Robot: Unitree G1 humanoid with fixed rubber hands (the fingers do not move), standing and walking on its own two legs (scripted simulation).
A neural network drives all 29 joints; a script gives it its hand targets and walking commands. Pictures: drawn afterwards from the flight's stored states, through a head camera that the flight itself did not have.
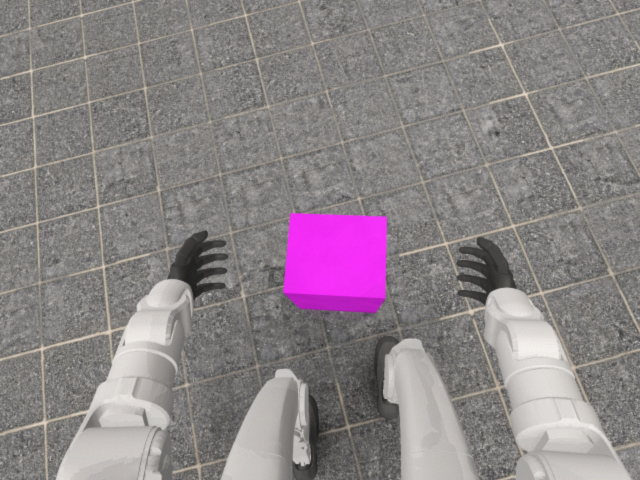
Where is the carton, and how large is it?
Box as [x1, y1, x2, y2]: [283, 213, 386, 312]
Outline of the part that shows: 290,213 283,292 300,308 375,312 384,299 385,292 386,217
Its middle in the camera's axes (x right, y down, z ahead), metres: +0.05 +0.06 +0.96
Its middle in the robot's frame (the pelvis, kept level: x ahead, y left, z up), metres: +0.45 +0.01 -0.53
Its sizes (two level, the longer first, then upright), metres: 0.211 0.177 0.294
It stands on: the floor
